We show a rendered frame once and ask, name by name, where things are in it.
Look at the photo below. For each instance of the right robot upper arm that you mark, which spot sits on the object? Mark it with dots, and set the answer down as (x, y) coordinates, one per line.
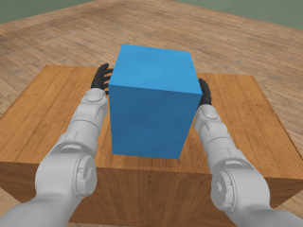
(243, 195)

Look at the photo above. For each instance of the left robot upper arm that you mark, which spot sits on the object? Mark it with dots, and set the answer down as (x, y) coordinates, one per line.
(62, 181)

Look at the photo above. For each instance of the right robot forearm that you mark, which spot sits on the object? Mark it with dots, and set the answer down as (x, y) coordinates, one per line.
(218, 145)

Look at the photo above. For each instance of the pedestal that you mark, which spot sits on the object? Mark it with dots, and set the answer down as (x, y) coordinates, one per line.
(140, 191)

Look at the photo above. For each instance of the left robot hand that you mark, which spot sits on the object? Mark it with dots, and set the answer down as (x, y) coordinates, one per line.
(99, 79)

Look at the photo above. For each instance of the carton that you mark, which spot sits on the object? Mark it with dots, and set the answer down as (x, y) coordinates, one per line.
(154, 94)

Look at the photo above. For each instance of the right robot hand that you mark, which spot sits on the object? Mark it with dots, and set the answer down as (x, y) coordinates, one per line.
(206, 98)

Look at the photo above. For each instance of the left robot forearm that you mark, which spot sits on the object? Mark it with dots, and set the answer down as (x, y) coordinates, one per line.
(85, 126)

